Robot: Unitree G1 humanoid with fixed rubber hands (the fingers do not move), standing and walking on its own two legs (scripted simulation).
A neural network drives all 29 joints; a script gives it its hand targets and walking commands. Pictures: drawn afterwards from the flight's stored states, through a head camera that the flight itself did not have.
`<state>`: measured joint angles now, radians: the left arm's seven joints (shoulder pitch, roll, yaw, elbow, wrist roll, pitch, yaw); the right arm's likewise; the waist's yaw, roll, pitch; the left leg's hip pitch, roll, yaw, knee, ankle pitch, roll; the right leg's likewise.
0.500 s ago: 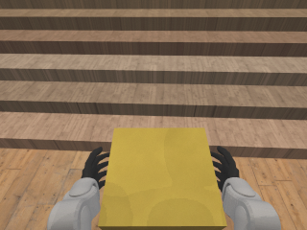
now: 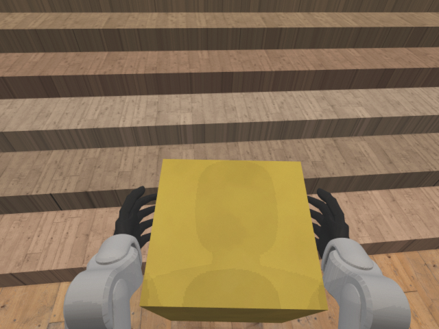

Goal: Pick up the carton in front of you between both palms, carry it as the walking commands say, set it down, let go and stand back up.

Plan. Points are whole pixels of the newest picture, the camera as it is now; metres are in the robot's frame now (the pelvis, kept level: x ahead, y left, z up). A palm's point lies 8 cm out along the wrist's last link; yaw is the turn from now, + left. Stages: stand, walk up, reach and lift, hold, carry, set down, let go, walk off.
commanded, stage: carry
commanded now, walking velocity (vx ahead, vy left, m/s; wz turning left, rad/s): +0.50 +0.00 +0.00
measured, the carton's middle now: (228, 249) +0.27 -0.01 +0.05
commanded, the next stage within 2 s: none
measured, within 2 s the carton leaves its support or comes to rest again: neither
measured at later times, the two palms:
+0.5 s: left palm (172, 92) +0.67 +0.12 +0.11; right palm (284, 89) +0.71 -0.18 +0.10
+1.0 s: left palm (185, 10) +1.05 +0.11 +0.20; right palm (276, 16) +1.02 -0.19 +0.19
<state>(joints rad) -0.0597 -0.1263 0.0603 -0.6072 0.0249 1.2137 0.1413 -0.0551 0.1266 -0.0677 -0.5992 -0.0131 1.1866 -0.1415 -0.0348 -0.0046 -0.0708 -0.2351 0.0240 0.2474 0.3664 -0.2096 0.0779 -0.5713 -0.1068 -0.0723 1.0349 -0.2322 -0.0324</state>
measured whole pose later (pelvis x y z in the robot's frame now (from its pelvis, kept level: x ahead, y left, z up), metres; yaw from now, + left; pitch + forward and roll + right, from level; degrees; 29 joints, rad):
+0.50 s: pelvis +0.32 -0.06 -0.01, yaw +3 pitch +6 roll +2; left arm -0.65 -0.10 0.31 -0.14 -0.02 1.12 0.20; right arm -0.68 0.09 -0.32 -0.14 -0.01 1.13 -0.19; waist 0.05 0.01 0.10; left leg -0.69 0.05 0.03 1.31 -0.34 0.06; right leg -0.38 0.01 -0.17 0.50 -0.23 -0.12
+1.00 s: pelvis +0.69 +0.01 +0.09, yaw +0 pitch +3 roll +2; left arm -0.49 -0.16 0.33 -0.26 0.06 1.11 0.14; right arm -0.56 0.09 -0.22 -0.15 0.04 1.09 -0.20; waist -0.16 0.01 0.11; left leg -0.50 -0.07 0.20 0.73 -0.30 0.15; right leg -0.73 0.05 0.06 1.79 -0.26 -0.12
